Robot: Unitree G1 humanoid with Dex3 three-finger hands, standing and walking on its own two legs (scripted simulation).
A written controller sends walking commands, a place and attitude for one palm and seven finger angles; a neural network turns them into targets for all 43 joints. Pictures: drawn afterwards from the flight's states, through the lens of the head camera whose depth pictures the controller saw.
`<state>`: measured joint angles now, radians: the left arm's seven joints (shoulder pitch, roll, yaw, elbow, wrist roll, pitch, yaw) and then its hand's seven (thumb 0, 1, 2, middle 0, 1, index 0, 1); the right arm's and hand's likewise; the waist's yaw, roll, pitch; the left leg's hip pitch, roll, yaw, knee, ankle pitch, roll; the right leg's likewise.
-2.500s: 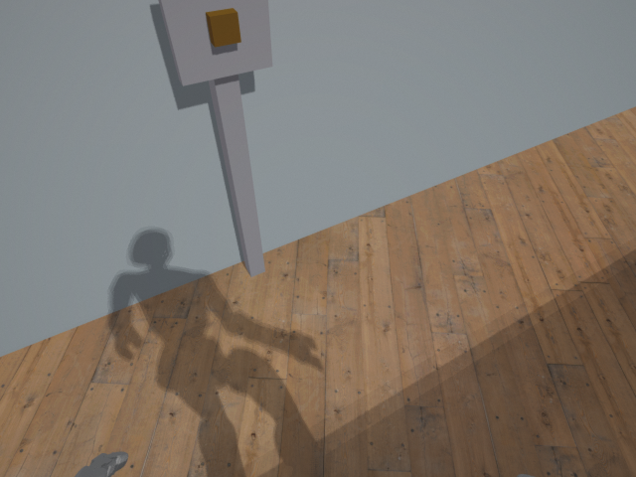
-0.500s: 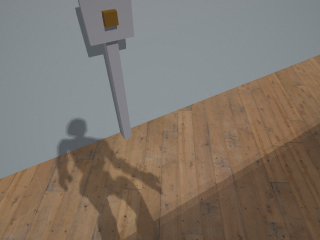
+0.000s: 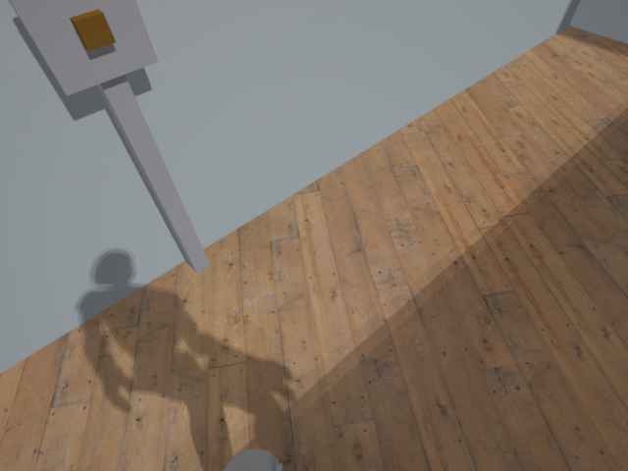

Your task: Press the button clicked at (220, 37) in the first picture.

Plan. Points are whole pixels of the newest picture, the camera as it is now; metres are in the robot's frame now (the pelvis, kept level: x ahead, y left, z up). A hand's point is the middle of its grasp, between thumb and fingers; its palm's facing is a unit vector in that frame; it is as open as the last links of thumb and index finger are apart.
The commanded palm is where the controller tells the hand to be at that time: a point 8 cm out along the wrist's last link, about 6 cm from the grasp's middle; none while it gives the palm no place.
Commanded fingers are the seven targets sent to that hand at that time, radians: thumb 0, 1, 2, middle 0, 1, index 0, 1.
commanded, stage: walk to a spot facing it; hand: left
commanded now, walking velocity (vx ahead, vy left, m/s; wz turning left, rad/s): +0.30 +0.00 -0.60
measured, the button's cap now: (93, 29) +0.85 +0.54 +0.15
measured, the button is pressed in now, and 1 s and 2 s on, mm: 0 0 0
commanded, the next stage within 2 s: none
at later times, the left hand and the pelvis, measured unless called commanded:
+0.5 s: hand out of the picture +0.12 +0.28 -0.19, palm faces -0.14 -0.98 -0.17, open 7.4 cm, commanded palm none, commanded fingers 0.00 0.90 0.90 -0.20 -0.30 -0.20 -0.30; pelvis +0.12 +0.08 -0.01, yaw -15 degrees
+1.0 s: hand (277, 280) +0.48 +0.13 -0.19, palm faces -0.60 -0.79 -0.08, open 7.4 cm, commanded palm none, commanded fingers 0.00 0.90 0.90 -0.20 -0.30 -0.20 -0.30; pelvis +0.29 +0.07 -0.01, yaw -35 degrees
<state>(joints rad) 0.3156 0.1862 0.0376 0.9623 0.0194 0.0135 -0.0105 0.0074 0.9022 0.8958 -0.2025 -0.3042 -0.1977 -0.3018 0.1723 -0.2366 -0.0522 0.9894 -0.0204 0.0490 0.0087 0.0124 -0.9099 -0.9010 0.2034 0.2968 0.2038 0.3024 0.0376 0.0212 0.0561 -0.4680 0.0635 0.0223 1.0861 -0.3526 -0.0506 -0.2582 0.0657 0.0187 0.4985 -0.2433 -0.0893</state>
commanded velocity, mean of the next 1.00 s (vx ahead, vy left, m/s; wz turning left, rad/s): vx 0.30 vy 0.00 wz -0.60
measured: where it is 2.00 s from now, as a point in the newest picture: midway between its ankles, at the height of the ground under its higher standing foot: (345, 362)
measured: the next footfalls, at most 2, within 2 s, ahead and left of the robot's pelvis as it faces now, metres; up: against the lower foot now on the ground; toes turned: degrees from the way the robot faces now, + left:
left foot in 0.46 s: +0.21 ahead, +0.15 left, +0.00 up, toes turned -12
right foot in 1.08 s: +0.38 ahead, -0.04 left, +0.00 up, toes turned -47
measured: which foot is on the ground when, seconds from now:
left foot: up 0.00-0.44, down 0.46-1.00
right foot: down 0.00-0.46, up 0.48-1.00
